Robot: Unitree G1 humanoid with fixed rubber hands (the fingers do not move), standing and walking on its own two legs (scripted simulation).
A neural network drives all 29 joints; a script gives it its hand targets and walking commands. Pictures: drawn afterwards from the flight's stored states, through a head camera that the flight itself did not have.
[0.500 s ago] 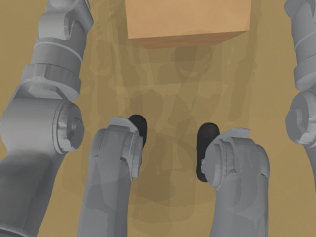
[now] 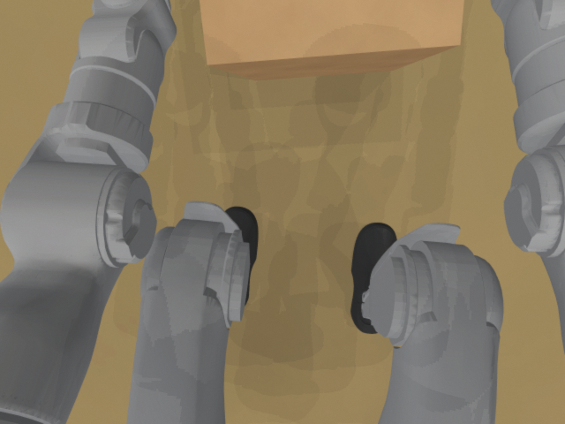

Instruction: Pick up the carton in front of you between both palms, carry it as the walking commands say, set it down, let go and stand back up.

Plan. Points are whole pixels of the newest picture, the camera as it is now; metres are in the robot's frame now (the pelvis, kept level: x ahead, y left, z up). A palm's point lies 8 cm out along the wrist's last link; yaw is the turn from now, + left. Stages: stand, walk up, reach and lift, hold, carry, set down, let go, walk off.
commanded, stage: reach and lift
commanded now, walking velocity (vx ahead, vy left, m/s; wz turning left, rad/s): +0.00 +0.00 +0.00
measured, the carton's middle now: out of the picture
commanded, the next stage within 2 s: none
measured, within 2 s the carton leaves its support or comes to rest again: leaves its support in 0.54 s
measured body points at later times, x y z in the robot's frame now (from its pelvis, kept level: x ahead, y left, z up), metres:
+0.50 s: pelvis +0.00 +0.00 -0.01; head +0.38 -0.02 +0.22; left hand +0.57 +0.16 -0.18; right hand +0.59 -0.15 -0.18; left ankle +0.11 +0.13 -0.34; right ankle +0.09 -0.12 -0.34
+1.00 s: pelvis -0.03 +0.01 +0.09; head +0.26 -0.02 +0.43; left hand +0.51 +0.14 +0.02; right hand +0.52 -0.16 +0.02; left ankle +0.11 +0.14 -0.34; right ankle +0.09 -0.12 -0.34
